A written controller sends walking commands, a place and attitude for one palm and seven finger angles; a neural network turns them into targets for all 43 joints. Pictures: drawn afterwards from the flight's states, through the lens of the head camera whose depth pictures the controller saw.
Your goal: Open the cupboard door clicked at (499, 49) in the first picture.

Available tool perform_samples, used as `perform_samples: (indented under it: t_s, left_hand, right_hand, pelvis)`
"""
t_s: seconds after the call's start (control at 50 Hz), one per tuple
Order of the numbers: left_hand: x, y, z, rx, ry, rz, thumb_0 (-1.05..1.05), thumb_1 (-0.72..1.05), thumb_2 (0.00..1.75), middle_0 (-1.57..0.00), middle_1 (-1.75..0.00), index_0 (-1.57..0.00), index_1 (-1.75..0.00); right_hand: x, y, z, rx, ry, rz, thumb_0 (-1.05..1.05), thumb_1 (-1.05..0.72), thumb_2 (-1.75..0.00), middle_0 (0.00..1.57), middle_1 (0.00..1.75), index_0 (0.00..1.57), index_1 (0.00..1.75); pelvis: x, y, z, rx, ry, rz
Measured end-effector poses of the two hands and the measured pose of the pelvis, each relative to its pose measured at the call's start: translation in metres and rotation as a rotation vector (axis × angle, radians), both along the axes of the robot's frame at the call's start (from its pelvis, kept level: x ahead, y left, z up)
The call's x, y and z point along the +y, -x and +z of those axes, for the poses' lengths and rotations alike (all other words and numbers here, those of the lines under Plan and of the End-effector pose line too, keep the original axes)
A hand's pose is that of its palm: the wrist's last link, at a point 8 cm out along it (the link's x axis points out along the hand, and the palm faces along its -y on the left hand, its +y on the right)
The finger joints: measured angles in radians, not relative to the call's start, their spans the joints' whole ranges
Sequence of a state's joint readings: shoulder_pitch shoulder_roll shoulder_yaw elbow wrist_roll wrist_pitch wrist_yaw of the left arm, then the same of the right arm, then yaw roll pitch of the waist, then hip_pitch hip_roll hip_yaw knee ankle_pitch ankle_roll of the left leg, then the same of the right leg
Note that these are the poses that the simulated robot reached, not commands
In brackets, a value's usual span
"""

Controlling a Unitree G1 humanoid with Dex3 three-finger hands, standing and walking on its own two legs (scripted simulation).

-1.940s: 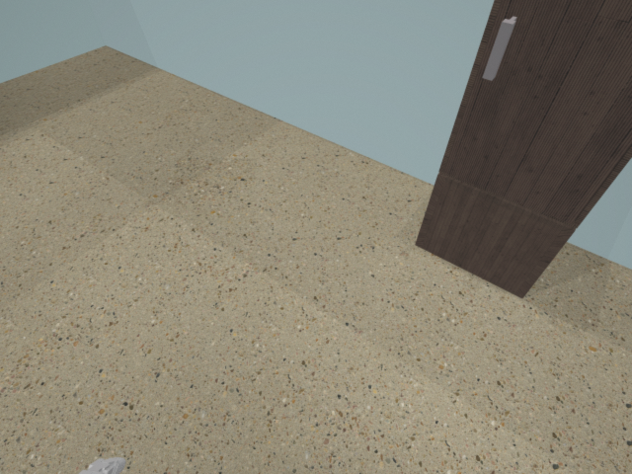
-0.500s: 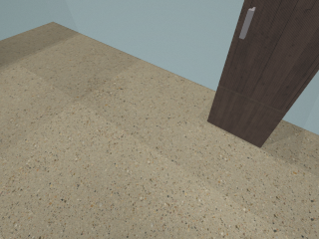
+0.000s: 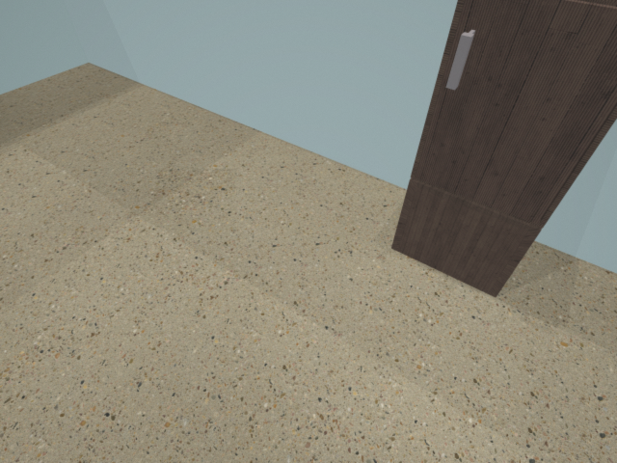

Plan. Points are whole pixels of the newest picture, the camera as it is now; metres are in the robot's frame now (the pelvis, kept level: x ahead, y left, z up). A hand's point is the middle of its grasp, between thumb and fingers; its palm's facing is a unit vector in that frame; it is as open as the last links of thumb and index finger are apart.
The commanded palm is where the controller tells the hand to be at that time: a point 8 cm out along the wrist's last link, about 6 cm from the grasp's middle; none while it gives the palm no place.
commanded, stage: walk to a spot facing it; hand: left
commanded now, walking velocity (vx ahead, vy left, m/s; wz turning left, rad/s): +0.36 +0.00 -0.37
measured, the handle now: (462, 59) +1.08 -0.33 +0.09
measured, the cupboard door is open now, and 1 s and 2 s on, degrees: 0 0 0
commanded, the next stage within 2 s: take the last steps up to it in 0.86 s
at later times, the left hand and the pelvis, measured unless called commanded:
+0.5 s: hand out of the picture +0.06 +0.20 -0.19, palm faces -0.05 -0.99 -0.14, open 7.4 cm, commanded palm none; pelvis +0.15 +0.04 -0.02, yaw -9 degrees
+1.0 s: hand (257, 284) +0.48 +0.14 -0.15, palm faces -0.49 -0.83 -0.28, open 7.4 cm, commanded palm none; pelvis +0.24 +0.04 -0.02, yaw -28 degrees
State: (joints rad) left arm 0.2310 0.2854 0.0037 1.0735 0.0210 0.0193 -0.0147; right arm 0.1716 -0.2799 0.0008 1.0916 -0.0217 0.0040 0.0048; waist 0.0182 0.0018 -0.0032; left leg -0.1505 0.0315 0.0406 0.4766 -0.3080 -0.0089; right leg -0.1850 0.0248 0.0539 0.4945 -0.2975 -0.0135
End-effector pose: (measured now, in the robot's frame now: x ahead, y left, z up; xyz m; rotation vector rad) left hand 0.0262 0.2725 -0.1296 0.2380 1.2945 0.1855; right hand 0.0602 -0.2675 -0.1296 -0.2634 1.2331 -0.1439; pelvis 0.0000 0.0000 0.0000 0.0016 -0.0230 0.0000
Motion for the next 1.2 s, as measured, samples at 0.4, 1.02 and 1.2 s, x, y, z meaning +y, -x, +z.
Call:
perform_samples:
  t_s: [0.4,1.02,1.2]
  left_hand:
    - [-0.049,-0.004,-0.022,0.256,0.114,0.051,0.00,0.91,0.89,-0.20,-0.30,-0.20,-0.30]
    - [-0.093,-0.468,0.010,-0.268,0.070,-0.619,0.00,0.91,0.90,-0.19,-0.30,-0.19,-0.30]
    - [-0.111,-0.450,0.001,-0.140,0.117,-0.634,0.00,0.90,0.90,-0.20,-0.30,-0.20,-0.30]
  right_hand:
    - [0.035,-0.103,-0.016,-0.017,-0.061,-0.104,0.01,-0.90,-0.90,0.20,0.30,0.19,0.30]
    - [0.075,-0.050,-0.031,0.106,-0.066,-0.650,0.00,-0.91,-0.90,0.20,0.30,0.19,0.30]
    - [0.074,-0.085,-0.014,0.072,-0.086,-0.677,0.01,-0.91,-0.90,0.20,0.30,0.19,0.30]
  pelvis:
    - [0.011,-0.109,-0.014,0.032,0.013,-0.100]
    - [0.033,-0.243,-0.020,0.015,-0.011,-0.501]
    - [0.022,-0.268,-0.004,0.026,0.001,-0.547]
